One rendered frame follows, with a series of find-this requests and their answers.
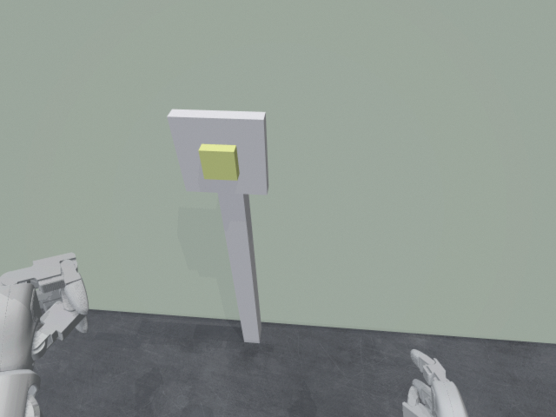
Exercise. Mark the button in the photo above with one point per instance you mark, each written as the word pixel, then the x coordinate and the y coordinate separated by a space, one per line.
pixel 219 162

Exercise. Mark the left robot hand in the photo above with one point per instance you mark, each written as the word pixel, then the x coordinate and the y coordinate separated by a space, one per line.
pixel 61 294

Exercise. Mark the robot left forearm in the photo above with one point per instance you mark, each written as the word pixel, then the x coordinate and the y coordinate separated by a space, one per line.
pixel 18 389

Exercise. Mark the panel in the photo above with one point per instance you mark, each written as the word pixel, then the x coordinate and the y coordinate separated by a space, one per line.
pixel 190 128

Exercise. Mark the right robot hand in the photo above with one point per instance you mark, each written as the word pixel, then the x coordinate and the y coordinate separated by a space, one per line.
pixel 443 399

